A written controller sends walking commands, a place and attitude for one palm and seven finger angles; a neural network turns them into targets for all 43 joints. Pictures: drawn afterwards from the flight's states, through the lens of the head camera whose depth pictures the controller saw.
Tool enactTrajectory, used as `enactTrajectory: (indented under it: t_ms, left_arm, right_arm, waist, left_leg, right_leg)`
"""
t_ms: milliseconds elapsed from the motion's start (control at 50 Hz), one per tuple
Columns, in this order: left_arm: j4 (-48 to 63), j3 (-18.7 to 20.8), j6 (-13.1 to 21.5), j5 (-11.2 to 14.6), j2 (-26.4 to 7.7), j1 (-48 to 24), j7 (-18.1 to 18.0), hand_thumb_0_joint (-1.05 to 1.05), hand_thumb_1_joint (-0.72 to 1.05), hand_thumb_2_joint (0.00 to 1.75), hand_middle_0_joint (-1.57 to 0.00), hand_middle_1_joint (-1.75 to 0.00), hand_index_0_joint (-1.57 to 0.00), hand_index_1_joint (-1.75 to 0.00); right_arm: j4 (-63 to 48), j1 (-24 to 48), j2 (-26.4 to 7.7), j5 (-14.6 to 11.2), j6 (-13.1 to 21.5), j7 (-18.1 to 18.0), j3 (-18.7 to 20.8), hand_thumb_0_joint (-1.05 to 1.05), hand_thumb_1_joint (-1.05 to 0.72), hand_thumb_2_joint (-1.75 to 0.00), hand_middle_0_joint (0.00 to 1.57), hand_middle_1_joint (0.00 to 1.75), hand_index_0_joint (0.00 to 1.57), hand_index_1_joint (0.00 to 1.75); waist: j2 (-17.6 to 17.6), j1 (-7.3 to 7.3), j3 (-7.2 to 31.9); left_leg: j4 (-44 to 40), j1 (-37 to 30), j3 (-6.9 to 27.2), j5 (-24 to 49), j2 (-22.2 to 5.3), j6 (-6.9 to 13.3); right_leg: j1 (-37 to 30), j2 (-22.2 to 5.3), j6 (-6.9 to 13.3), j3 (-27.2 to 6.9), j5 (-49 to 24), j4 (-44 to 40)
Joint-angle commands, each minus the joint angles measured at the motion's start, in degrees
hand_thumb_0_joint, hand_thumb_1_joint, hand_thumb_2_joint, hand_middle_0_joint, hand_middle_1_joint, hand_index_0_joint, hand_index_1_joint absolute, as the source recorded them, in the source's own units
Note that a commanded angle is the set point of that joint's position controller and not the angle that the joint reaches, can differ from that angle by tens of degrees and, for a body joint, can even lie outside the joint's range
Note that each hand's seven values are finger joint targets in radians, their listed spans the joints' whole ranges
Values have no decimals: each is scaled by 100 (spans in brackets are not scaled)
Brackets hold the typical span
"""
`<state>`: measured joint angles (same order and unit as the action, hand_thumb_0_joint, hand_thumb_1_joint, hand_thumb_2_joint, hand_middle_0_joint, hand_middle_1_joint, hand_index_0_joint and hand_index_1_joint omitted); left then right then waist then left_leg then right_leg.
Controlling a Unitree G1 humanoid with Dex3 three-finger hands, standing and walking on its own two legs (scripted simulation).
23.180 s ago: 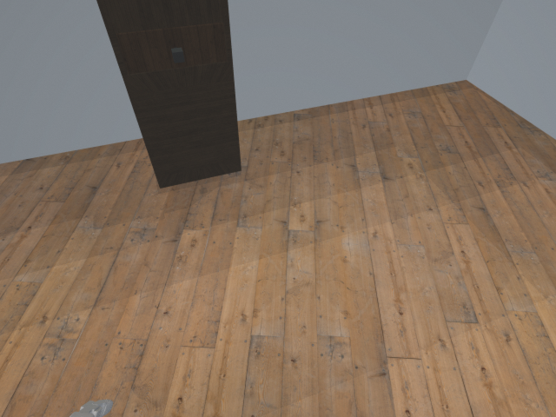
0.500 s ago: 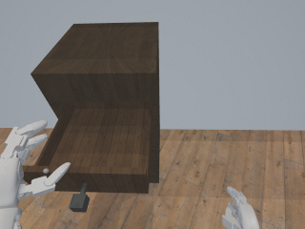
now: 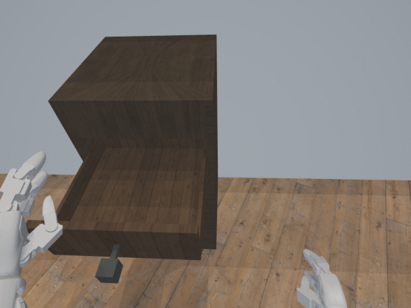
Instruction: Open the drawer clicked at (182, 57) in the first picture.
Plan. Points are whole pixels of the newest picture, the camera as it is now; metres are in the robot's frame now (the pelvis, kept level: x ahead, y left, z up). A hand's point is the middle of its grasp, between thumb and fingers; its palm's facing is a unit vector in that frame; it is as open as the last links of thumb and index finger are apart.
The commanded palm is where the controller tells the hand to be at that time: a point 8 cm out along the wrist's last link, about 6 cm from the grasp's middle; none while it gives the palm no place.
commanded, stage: step back with the hand held close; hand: left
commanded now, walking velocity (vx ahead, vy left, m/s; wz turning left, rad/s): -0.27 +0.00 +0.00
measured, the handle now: (112, 261) +0.23 +0.25 -0.09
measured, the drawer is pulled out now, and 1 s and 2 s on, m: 0.29 0.29 0.29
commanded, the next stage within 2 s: stop stepping back and stand still in 1.32 s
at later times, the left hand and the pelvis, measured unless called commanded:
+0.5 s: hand (26, 249) +0.15 +0.26 +0.16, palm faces +0.31 -0.81 -0.50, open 7.4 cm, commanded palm +0.08 +0.30 +0.17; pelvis -0.04 +0.02 -0.01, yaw +0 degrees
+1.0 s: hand out of the picture +0.07 +0.25 +0.17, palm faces +0.37 -0.82 -0.44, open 7.4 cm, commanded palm +0.01 +0.29 +0.17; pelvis -0.12 +0.01 +0.00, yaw +0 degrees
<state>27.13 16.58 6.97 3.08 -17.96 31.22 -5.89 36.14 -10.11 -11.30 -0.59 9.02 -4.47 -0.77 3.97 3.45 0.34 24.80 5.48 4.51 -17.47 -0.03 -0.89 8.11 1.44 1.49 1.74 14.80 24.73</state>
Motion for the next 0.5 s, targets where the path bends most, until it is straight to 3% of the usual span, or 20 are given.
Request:
enactTrajectory:
  t_ms: [0,20,40,60,160,200,240,300,400,480]
  left_arm:
    - [1766,1561,709,14,-1831,-1505,-201,0,90,90,-20,-30,-20,-30]
    - [1214,1292,709,-32,-1356,-744,-163,0,90,90,-20,-30,-20,-30]
    - [1049,977,684,-67,-1075,-402,-104,0,90,90,-20,-30,-20,-30]
    - [976,949,655,-54,-1026,-193,-83,0,90,90,-20,-30,-20,-30]
    - [1370,978,749,-43,-1022,576,-83,0,90,90,-20,-30,-20,-30]
    - [1677,1127,762,-34,-1213,629,-117,0,90,90,-20,-30,-20,-30]
    - [1872,1183,765,-23,-1258,745,-146,0,90,90,-20,-30,-20,-30]
    - [2248,1343,752,-6,-1464,752,-201,0,90,90,-20,-30,-20,-30]
    - [2273,1320,733,-8,-1362,861,-232,0,90,90,-20,-30,-20,-30]
    - [2129,1202,754,-34,-1190,744,-244,0,90,90,-20,-30,-20,-30]
  right_arm:
    - [-1260,542,-643,-75,258,-2,103,0,-90,-90,20,30,20,30]
    - [-1068,551,-596,-12,154,-22,181,0,-90,-90,20,30,20,30]
    - [-1081,669,-662,-8,65,5,211,0,-90,-90,20,30,20,30]
    - [-1147,714,-673,-40,-8,22,242,0,-90,-90,20,30,20,30]
    - [-1248,722,-751,-45,-242,58,358,0,-90,-90,20,30,20,30]
    - [-1295,794,-759,-44,-309,30,383,0,-90,-90,20,30,20,30]
    - [-1362,755,-734,-55,-364,10,406,0,-90,-90,20,30,20,30]
    - [-1412,784,-748,-52,-382,-32,413,0,-90,-90,20,30,20,30]
    - [-1422,727,-724,20,-338,-40,424,0,-90,-90,20,30,20,30]
    - [-1392,635,-757,60,-256,13,397,0,-90,-90,20,30,20,30]
  waist:
    - [386,-225,-414]
    - [-370,-262,-219]
    - [-688,-289,-159]
    - [-902,-298,43]
    - [-442,-329,962]
    - [-298,-334,1146]
    - [-370,-342,1256]
    - [25,-313,1297]
    - [449,-294,1044]
    - [526,-310,691]
  left_leg:
    - [-174,792,-213,1292,-99,220]
    - [-69,783,-49,1157,-125,226]
    - [56,732,-87,1167,-102,262]
    - [164,662,-104,1206,-85,269]
    - [255,702,-131,2042,-173,244]
    - [245,808,-82,2492,-240,210]
    - [240,873,-30,2642,-284,192]
    - [162,977,111,3121,-400,160]
    - [-176,1357,347,3101,-689,243]
    - [-425,2120,546,2060,-957,427]
  right_leg:
    - [214,-517,-83,-248,-1495,-584]
    - [188,-584,-72,-301,-1428,-631]
    - [272,-625,-74,-351,-1470,-679]
    - [218,-709,-53,-387,-1555,-650]
    - [-229,-819,-2,-254,-2296,-181]
    - [-371,-794,-11,-192,-2623,0]
    - [-405,-747,-28,-126,-2600,145]
    - [-389,-623,-53,-22,-2644,409]
    - [-178,-382,-135,64,-1530,819]
    - [-147,-321,-158,-44,-420,1177]
